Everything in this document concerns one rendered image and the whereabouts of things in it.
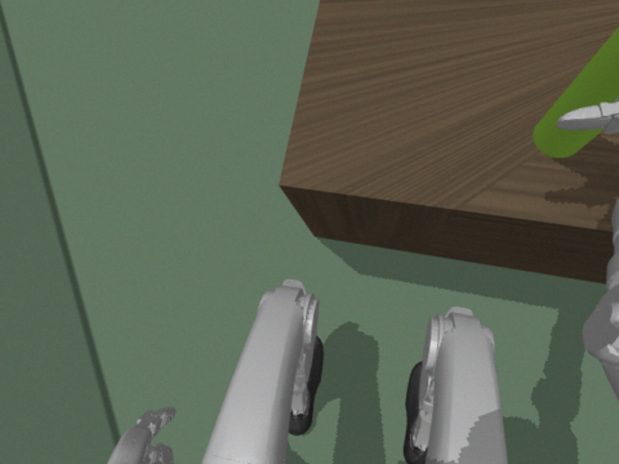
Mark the right robot arm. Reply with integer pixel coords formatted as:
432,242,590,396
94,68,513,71
582,198,619,401

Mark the right robot hand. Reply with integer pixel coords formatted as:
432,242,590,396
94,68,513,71
556,98,619,134

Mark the bottle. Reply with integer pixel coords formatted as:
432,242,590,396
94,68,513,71
533,27,619,158

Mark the right robot foot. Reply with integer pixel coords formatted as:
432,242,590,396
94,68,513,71
403,362,427,464

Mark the left robot hand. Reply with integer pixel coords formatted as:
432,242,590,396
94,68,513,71
107,407,179,464

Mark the left robot foot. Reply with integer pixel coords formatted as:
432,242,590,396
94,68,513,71
288,336,323,435

